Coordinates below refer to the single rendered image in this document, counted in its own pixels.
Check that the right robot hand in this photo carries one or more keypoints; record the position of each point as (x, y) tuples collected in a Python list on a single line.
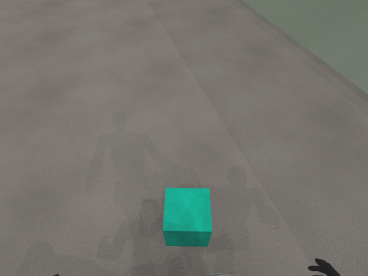
[(323, 267)]

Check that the carton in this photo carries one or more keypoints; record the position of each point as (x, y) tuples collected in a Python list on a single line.
[(187, 217)]

